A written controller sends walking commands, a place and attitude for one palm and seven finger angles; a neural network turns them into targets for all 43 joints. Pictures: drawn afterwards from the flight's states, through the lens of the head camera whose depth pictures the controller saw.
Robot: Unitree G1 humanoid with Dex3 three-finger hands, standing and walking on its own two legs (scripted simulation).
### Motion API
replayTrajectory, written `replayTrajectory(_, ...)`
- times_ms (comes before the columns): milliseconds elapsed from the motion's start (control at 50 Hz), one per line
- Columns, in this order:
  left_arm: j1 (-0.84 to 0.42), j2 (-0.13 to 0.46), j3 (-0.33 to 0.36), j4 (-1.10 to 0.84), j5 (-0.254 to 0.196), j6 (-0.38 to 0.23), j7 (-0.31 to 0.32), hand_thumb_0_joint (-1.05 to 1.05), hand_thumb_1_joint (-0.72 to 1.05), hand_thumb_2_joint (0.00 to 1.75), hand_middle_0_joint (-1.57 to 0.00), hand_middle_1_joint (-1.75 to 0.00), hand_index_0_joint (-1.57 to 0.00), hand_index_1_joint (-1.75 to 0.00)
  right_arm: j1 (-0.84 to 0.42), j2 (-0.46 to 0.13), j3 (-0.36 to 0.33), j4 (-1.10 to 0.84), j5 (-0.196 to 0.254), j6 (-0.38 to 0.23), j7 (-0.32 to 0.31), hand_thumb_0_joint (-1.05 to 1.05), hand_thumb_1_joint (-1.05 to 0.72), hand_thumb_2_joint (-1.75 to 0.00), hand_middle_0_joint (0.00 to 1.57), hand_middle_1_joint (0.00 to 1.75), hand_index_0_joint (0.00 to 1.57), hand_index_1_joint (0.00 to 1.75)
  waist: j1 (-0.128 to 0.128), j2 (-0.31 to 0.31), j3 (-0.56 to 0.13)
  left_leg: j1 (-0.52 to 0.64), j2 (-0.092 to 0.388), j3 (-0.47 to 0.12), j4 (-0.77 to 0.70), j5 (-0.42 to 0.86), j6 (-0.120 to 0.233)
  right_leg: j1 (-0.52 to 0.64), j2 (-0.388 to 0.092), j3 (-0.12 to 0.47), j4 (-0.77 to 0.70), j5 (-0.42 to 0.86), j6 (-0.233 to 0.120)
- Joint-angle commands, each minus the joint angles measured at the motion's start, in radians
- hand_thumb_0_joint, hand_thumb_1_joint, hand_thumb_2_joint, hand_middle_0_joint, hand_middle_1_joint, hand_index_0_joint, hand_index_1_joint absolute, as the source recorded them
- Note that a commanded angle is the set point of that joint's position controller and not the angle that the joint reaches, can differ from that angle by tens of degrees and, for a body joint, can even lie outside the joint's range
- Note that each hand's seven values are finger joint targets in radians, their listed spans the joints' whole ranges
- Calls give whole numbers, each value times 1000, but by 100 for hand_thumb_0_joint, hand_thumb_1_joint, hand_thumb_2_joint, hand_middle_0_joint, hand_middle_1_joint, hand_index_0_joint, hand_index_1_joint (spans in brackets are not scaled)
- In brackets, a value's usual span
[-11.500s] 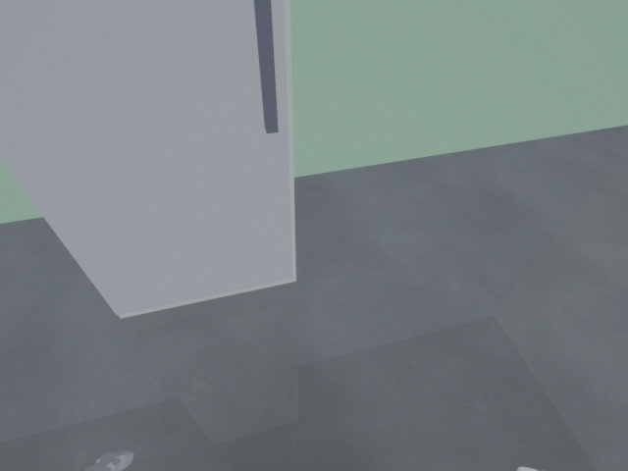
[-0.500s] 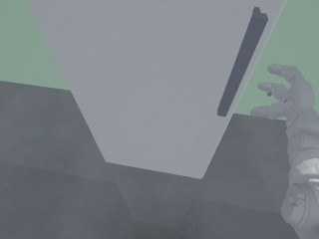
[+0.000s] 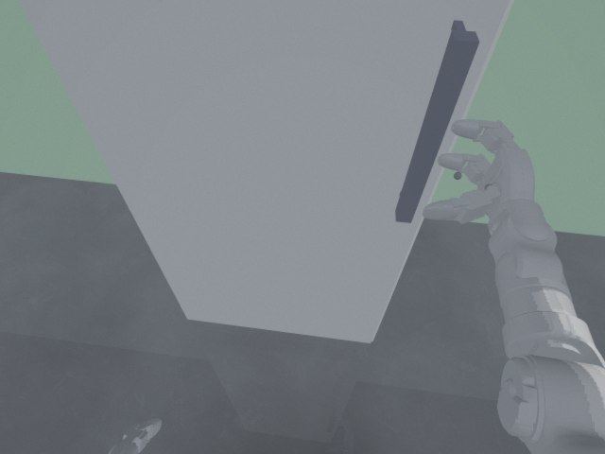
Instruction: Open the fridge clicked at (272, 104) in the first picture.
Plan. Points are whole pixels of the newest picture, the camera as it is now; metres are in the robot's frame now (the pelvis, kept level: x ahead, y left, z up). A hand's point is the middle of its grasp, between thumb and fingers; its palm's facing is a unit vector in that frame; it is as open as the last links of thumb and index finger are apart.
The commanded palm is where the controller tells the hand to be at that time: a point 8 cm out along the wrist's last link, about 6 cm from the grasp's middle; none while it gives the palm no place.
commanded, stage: feel for the door with the fingertips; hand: right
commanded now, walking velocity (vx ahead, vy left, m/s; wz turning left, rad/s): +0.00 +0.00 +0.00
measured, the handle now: (425, 137) +0.52 -0.11 +0.15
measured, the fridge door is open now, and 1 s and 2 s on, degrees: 0 0 0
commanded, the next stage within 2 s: slide the fingers in behind the handle in 0.60 s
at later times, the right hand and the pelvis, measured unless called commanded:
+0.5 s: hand (456, 164) +0.47 -0.15 +0.15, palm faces +0.01 +1.00 +0.01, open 14.0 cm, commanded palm +0.45 -0.20 +0.16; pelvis -0.01 +0.01 +0.00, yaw +0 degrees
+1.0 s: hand (457, 161) +0.48 -0.15 +0.15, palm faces +0.02 +1.00 +0.02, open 13.7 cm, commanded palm +0.44 -0.20 +0.16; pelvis -0.01 +0.00 +0.00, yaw +1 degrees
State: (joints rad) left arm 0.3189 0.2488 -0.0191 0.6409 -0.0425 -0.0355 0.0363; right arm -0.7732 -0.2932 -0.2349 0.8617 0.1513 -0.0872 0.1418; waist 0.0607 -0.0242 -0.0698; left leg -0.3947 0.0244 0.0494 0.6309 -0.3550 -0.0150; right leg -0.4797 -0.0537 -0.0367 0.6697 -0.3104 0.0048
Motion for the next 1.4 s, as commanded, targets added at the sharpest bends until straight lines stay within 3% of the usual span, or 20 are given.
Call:
replayTrajectory(0,43,152,55,-94,2,-25,15,0,90,90,-20,-30,-20,-30,-512,-273,-100,-242,-7,-76,-52,0,50,-30,30,120,30,120,7,2,-359,44,-50,-6,-62,388,30,259,43,36,-55,311,-34)
replayTrajectory(200,58,153,59,-85,-1,-21,22,0,90,90,-20,-30,-20,-30,-518,-281,-93,-145,-14,-106,-22,0,50,-30,30,120,30,120,16,16,-347,75,-50,-20,-75,410,26,228,47,16,-62,277,-39)
replayTrajectory(280,80,158,61,-72,-1,-17,25,0,90,90,-20,-30,-20,-30,-521,-274,-86,-79,6,-101,7,0,50,-30,30,120,30,120,30,59,-294,65,-50,-22,-92,395,22,191,50,12,-61,246,-44)
replayTrajectory(360,87,155,64,-64,-2,-20,25,0,90,90,-20,-30,-20,-30,-598,-239,-44,-102,0,-121,14,0,50,-30,30,120,30,120,49,-3,-304,10,-52,-19,-90,363,23,233,47,21,-58,244,-42)
replayTrajectory(400,98,162,67,-60,1,-20,24,0,90,90,-20,-30,-20,-30,-595,-288,-91,-101,5,-137,5,0,50,-30,30,120,30,120,39,23,-335,35,-52,-23,-87,369,21,220,48,22,-56,244,-44)
replayTrajectory(480,112,164,65,-43,5,-22,24,0,90,90,-20,-30,-20,-30,-643,-292,-81,-66,-8,-154,-8,0,50,-30,30,120,30,120,53,15,-318,11,-52,-21,-88,328,21,210,47,27,-54,220,-44)
replayTrajectory(560,118,165,65,-38,8,-27,18,0,90,90,-20,-30,-20,-30,-675,-309,-86,-34,-34,-164,-27,0,50,-30,30,120,30,120,54,-46,-341,-23,-53,-21,-78,305,24,224,46,35,-51,216,-37)
replayTrajectory(640,133,171,67,-33,8,-26,20,0,90,90,-20,-30,-20,-30,-730,-320,-89,-1,-31,-168,-25,0,50,-30,30,120,30,120,79,24,-337,-19,-54,-23,-80,313,15,201,42,36,-50,206,-41)
replayTrajectory(700,139,168,68,-31,11,-30,15,0,90,90,-20,-30,-20,-30,-730,-309,-91,-8,-30,-180,-25,0,50,-30,30,120,30,120,72,-32,-377,-32,-56,-21,-70,334,20,241,41,37,-38,248,-38)
replayTrajectory(800,140,173,64,-38,12,-26,13,0,90,90,-20,-30,-20,-30,-667,-334,-121,32,-22,-182,-18,0,50,-30,30,120,30,120,58,25,-330,-17,-58,-18,-72,315,20,186,39,34,-46,216,-38)
replayTrajectory(860,134,169,66,-48,11,-26,13,0,90,90,-20,-30,-20,-30,-663,-322,-109,5,-24,-182,-13,0,50,-30,30,120,30,120,53,-22,-348,-24,-58,-18,-68,306,23,201,41,32,-46,216,-36)
replayTrajectory(940,125,168,68,-64,9,-23,12,0,90,90,-20,-30,-20,-30,-609,-325,-125,-35,-18,-185,-14,0,50,-30,30,120,30,120,36,-6,-364,-4,-61,-14,-63,324,24,213,37,30,-46,240,-35)
replayTrajectory(980,124,162,69,-67,10,-26,7,0,90,90,-20,-30,-20,-30,-606,-262,-77,-69,-15,-185,-15,0,50,-30,30,120,30,120,45,-13,-355,-12,-62,-6,-62,324,26,231,37,32,-43,256,-35)
replayTrajectory(1000,121,164,71,-68,9,-27,5,0,90,90,-20,-30,-20,-30,-568,-281,-98,-75,-18,-181,-18,0,50,-30,30,120,30,120,27,-19,-367,-13,-64,-7,-58,334,28,238,34,33,-44,271,-33)
replayTrajectory(1040,117,164,75,-68,6,-27,4,0,90,90,-20,-30,-20,-30,-572,-261,-79,-117,-14,-174,-19,0,50,-30,30,120,30,120,32,-24,-373,-15,-66,-5,-61,336,29,258,32,35,-44,280,-31)
replayTrajectory(1120,99,160,71,-62,1,-26,5,0,90,90,-20,-30,-20,-30,-596,-190,-20,-108,-4,-141,-29,0,50,-30,30,120,30,120,53,-17,-281,-55,-66,0,-78,278,27,232,31,39,-56,217,-30)
replayTrajectory(1200,104,163,72,-55,5,-31,10,0,90,90,-20,-30,-20,-30,-629,-231,-65,-120,-9,-138,-61,0,50,-30,30,120,30,120,48,13,-332,-36,-63,-3,-76,283,25,245,33,43,-57,223,-33)
replayTrajectory(1260,97,151,67,-50,9,-38,4,0,90,90,-20,-30,-20,-30,-656,-179,-19,-127,-23,-151,-72,0,50,-30,30,120,30,120,51,-39,-332,-57,-62,1,-63,295,29,270,34,45,-50,250,-27)
replayTrajectory(1300,102,156,68,-49,12,-38,2,0,90,90,-20,-30,-20,-30,-620,-223,-56,-119,-34,-162,-82,0,50,-30,30,120,30,120,40,-21,-368,-34,-61,-3,-55,320,29,268,34,43,-43,273,-28)
replayTrajectory(1380,103,159,65,-53,13,-29,1,0,90,90,-20,-30,-20,-30,-583,-222,-61,-54,-33,-144,-78,0,50,-30,30,120,30,120,35,22,-330,1,-58,-3,-58,337,29,209,39,33,-46,258,-30)
